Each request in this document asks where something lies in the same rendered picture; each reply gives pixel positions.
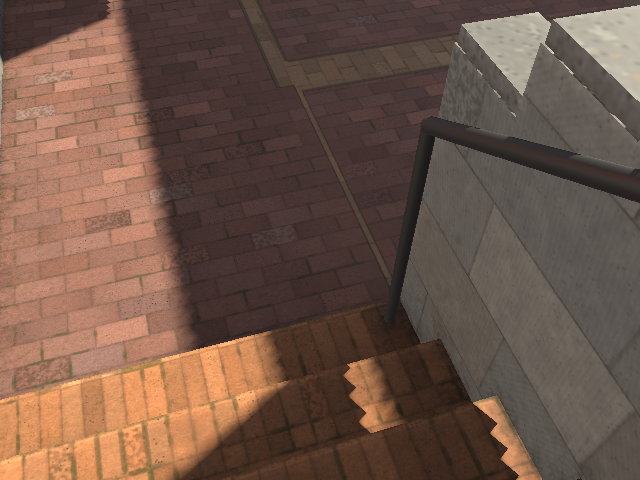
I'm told stairs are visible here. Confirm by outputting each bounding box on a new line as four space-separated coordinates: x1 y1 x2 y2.
0 301 582 480

